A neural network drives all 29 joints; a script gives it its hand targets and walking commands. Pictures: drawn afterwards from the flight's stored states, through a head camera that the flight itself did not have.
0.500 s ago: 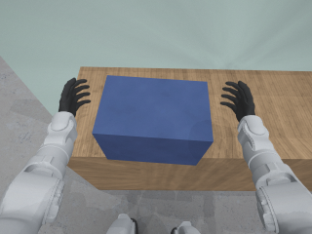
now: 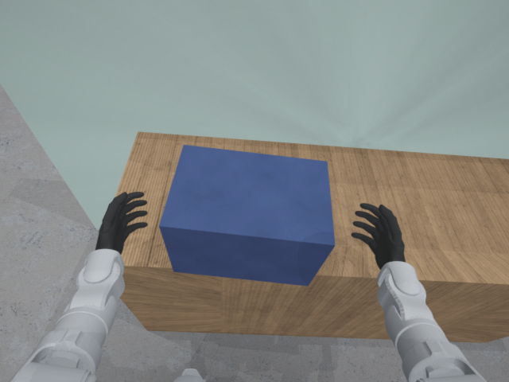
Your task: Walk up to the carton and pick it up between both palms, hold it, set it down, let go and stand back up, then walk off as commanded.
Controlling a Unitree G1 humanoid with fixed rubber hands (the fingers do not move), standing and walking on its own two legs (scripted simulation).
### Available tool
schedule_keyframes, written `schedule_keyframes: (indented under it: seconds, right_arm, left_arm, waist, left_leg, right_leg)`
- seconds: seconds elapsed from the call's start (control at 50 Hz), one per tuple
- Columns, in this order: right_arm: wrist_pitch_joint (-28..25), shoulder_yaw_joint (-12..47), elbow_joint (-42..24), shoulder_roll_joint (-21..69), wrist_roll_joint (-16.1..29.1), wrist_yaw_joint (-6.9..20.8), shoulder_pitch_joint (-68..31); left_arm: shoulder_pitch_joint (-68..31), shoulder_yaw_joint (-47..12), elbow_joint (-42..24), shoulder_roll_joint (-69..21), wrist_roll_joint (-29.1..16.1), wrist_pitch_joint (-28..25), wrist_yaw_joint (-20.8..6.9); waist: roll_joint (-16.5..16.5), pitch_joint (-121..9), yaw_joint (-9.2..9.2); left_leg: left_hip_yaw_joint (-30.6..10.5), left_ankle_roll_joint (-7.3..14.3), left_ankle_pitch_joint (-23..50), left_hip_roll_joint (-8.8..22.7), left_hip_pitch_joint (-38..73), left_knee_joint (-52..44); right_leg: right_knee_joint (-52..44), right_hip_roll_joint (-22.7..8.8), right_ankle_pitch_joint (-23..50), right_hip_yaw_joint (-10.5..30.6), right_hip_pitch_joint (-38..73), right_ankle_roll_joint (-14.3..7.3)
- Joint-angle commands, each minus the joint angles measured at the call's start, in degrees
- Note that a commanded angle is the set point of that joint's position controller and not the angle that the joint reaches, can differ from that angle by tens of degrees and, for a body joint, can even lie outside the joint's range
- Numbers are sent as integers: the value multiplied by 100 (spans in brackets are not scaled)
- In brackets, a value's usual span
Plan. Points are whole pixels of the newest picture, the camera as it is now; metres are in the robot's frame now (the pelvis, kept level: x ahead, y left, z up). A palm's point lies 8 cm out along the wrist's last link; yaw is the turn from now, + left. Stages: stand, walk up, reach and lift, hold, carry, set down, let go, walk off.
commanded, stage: set down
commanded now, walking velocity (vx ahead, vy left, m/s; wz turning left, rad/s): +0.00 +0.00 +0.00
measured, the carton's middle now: (248, 218) +0.43 +0.01 -0.05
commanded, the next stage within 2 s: none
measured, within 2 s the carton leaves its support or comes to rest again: neither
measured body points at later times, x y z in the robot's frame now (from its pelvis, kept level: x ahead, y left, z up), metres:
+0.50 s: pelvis +0.01 +0.01 +0.01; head +0.06 +0.02 +0.46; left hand +0.31 +0.24 -0.02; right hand +0.30 -0.22 -0.02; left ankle +0.07 +0.12 -0.70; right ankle +0.02 -0.12 -0.70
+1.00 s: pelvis +0.04 +0.00 +0.03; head +0.06 +0.01 +0.48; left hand +0.27 +0.24 -0.01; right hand +0.26 -0.22 -0.02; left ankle +0.07 +0.12 -0.70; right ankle +0.02 -0.12 -0.70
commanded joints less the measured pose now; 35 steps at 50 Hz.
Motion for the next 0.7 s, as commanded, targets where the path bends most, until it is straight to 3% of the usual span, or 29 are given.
schedule_keyframes:
  seconds: [0.0,0.06,0.08,0.1,0.14,0.18,0.2,0.22,0.24,0.26,0.28,0.3,0.32,0.34,0.36,0.4,0.42,0.44,0.46,0.52,0.54,0.56,0.58,0.6,0.62,0.64,0.66,0.68]
  right_arm:
    - [-461,-280,-1003,-1178,2,59,-2107]
    - [-540,-33,-764,-1125,128,127,-1588]
    - [-599,-10,-796,-1120,105,106,-1252]
    - [-597,-84,-1022,-1061,58,75,-1644]
    - [-649,-109,-964,-1115,54,79,-1747]
    - [-779,-26,-1082,-1103,98,105,-1011]
    - [-729,-108,-933,-1187,23,132,-1443]
    - [-826,155,-909,-1014,82,90,-381]
    - [-844,125,-926,-999,67,48,-855]
    - [-861,-62,-1055,-1112,24,80,-1222]
    - [-844,-105,-986,-1108,5,50,-1484]
    - [-958,-29,-915,-1048,-1,85,-556]
    - [-1003,-91,-1012,-1054,-38,73,-906]
    - [-993,-39,-1063,-1104,-37,90,-541]
    - [-1040,-110,-1145,-1136,-33,136,-1006]
    - [-1052,-71,-1064,-1104,-91,118,-496]
    - [-1088,142,-967,-1045,-34,125,184]
    - [-1136,57,-937,-1118,-33,123,-76]
    - [-1181,-61,-1127,-1122,-68,136,-730]
    - [-1113,34,-1036,-1159,18,199,-403]
    - [-1119,78,-1100,-1135,-46,211,-234]
    - [-1079,43,-987,-1253,-36,253,-547]
    - [-1125,97,-1149,-1101,2,224,160]
    - [-1123,261,-1030,-1006,-7,201,729]
    - [-1139,210,-970,-1078,-1,196,219]
    - [-1124,117,-1273,-1138,7,213,-84]
    - [-1114,252,-1126,-1020,-14,230,201]
    - [-1042,219,-758,-1129,-30,233,398]
  left_arm:
    - [-2409,291,-878,942,11,-461,1]
    - [-1928,184,-763,839,-145,-589,-33]
    - [-1523,245,-802,797,-44,-567,-69]
    - [-1952,256,-663,897,-20,-576,-58]
    - [-2093,202,-825,927,-123,-648,-15]
    - [-1241,169,-779,738,-104,-703,-25]
    - [-1703,85,-608,737,-142,-697,-53]
    - [-623,183,-905,653,-39,-669,-99]
    - [-1117,318,-811,780,16,-695,-126]
    - [-1389,218,-784,814,-75,-727,-99]
    - [-1780,248,-762,919,-53,-756,-67]
    - [-762,121,-1026,607,42,-783,-50]
    - [-1083,209,-971,694,-21,-848,-28]
    - [-700,241,-1111,737,68,-836,-24]
    - [-1175,181,-1238,818,-15,-913,35]
    - [-585,106,-1153,658,-14,-886,22]
    - [68,283,-1304,607,168,-819,6]
    - [-127,359,-1510,713,335,-828,44]
    - [-764,319,-1525,885,167,-912,52]
    - [-313,97,-1521,620,7,-863,80]
    - [-180,215,-1664,682,97,-853,92]
    - [-477,245,-1389,775,96,-852,136]
    - [185,271,-1697,727,93,-844,100]
    - [784,409,-1723,675,254,-741,60]
    - [278,581,-1906,852,398,-765,95]
    - [32,460,-1978,869,236,-772,118]
    - [348,461,-1682,702,301,-706,90]
    - [616,383,-1642,535,451,-608,79]
  waist:
    - [469,-3136,9]
    - [359,-2668,120]
    - [259,-2557,44]
    - [310,-2696,111]
    - [221,-2670,41]
    - [124,-2562,89]
    - [147,-2555,-16]
    - [50,-2282,36]
    - [72,-2266,90]
    - [17,-2338,2]
    - [89,-2282,-23]
    - [181,-2111,-16]
    - [130,-2160,2]
    - [165,-2204,12]
    - [271,-2404,29]
    - [107,-2169,-90]
    - [143,-2093,58]
    - [401,-2270,68]
    - [423,-2363,55]
    - [189,-2048,-121]
    - [242,-1976,-74]
    - [340,-1819,15]
    - [183,-1704,-25]
    - [95,-1548,68]
    - [344,-1695,83]
    - [256,-1760,61]
    - [149,-1378,66]
    - [363,-1122,64]
  left_leg:
    - [31,-228,272,-285,2468,-702]
    - [-33,-223,395,-289,2616,-711]
    - [-26,-198,414,-294,2650,-728]
    - [-19,-196,236,-315,2513,-742]
    - [-10,-156,52,-308,2377,-745]
    - [-89,-167,330,-306,2704,-813]
    - [-92,-164,88,-305,2576,-858]
    - [-72,-168,548,-317,2792,-814]
    - [-46,-164,513,-338,2640,-846]
    - [-106,-173,270,-310,2625,-911]
    - [-57,-149,5,-329,2472,-888]
    - [-130,-226,253,-312,2756,-939]
    - [-79,-187,244,-324,2602,-923]
    - [-110,-230,391,-305,2822,-884]
    - [-79,-241,315,-307,2752,-928]
    - [-99,-237,443,-339,2765,-899]
    - [-135,-267,891,-327,3031,-939]
    - [-158,-321,1129,-325,3210,-941]
    - [-49,-311,896,-330,2950,-914]
    - [-93,-244,883,-302,3061,-872]
    - [-112,-238,768,-294,3207,-928]
    - [-96,-260,645,-286,3106,-991]
    - [-51,-228,765,-296,3180,-1046]
    - [-73,-225,1177,-313,3435,-1037]
    - [-56,-216,1250,-313,3383,-1044]
    - [-20,-185,1260,-321,3290,-1070]
    - [-7,-162,1256,-323,3472,-1099]
    - [-58,-250,1257,-323,3599,-1146]
  right_leg:
    - [-865,123,558,199,886,-128]
    - [-856,114,613,234,1013,-148]
    - [-893,139,676,225,1139,-124]
    - [-871,124,530,224,963,-143]
    - [-847,102,303,218,1024,-137]
    - [-896,124,629,226,1138,-130]
    - [-937,128,350,213,983,-161]
    - [-962,119,855,290,1434,-120]
    - [-971,118,766,283,1410,-97]
    - [-1003,120,523,256,1283,-75]
    - [-969,97,295,244,1173,-117]
    - [-971,171,602,195,1339,-156]
    - [-987,162,522,240,1278,-148]
    - [-972,177,655,235,1383,-131]
    - [-972,151,560,222,1283,-143]
    - [-983,188,726,233,1442,-132]
    - [-1071,172,1115,260,1700,-101]
    - [-1076,219,1308,256,1704,-117]
    - [-1105,189,1003,236,1516,-100]
    - [-1105,180,949,243,1616,-126]
    - [-1180,163,850,284,1612,-107]
    - [-1162,160,622,241,1539,-153]
    - [-1229,131,901,319,1905,-106]
    - [-1323,154,1271,378,2106,-77]
    - [-1333,150,1240,369,2044,-72]
    - [-1319,120,1225,368,2069,-92]
    - [-1429,112,1181,406,2053,-87]
    - [-1474,139,1122,356,2019,-135]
